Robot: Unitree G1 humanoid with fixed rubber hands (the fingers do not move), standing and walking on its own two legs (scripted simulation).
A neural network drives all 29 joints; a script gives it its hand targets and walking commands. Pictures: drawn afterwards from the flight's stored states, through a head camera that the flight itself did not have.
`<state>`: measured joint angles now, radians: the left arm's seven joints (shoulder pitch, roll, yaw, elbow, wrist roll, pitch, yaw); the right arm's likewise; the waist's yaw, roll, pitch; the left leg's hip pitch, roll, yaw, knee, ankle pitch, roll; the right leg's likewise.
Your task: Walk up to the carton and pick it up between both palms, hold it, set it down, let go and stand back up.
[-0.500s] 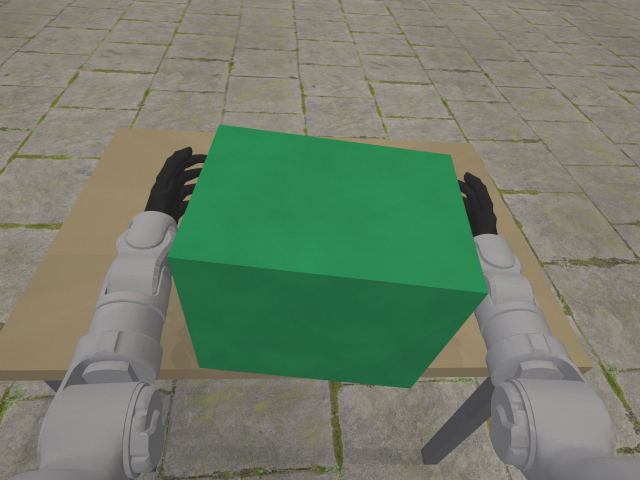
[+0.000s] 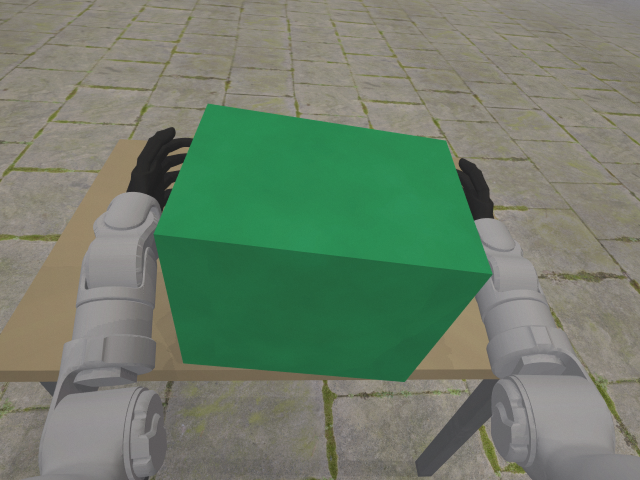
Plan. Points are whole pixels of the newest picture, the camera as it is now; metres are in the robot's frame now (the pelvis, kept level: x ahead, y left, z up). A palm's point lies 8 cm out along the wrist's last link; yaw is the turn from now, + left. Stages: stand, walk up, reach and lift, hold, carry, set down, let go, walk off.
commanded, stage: reach and lift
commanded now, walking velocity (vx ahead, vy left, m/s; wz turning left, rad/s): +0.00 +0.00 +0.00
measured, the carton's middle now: (313, 253) +0.38 +0.00 +0.11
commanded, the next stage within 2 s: hold in 1.88 s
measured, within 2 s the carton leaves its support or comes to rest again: neither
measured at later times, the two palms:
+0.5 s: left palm (129, 178) +0.37 +0.20 +0.22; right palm (485, 192) +0.38 -0.20 +0.21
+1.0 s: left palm (109, 159) +0.35 +0.20 +0.26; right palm (497, 162) +0.37 -0.19 +0.26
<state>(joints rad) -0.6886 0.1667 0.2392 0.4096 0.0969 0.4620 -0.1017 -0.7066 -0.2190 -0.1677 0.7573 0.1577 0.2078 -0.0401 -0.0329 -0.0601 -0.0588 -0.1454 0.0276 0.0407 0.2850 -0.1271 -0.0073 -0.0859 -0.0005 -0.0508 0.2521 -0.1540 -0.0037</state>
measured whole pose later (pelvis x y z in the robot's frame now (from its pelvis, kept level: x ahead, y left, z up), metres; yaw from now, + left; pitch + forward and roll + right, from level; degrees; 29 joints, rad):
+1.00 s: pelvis +0.00 +0.00 +0.00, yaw +0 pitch -3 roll -1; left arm -0.71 0.18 0.31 0.11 0.13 0.84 -0.11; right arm -0.87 -0.30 -0.04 0.65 0.34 0.51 -0.12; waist -0.05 -0.05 -0.11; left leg -0.11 0.03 0.04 0.29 -0.13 -0.01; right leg -0.04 0.01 -0.05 0.25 -0.15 -0.01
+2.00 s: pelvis +0.00 -0.01 +0.00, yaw +0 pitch -2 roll -1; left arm -0.87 0.25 0.29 0.24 0.10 0.91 -0.13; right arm -1.03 -0.36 0.01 0.74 0.39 0.61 -0.14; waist -0.04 -0.03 -0.17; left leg -0.13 0.05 0.04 0.31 -0.14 -0.02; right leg -0.06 0.02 -0.05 0.24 -0.15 -0.02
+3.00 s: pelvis +0.00 -0.01 +0.00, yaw -1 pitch -1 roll -1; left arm -0.92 0.25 0.30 0.31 0.10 0.93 -0.12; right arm -1.10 -0.39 0.06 0.82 0.43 0.65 -0.14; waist -0.04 -0.02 -0.19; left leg -0.15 0.06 0.04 0.31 -0.14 -0.02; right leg -0.07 0.03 -0.04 0.24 -0.14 -0.02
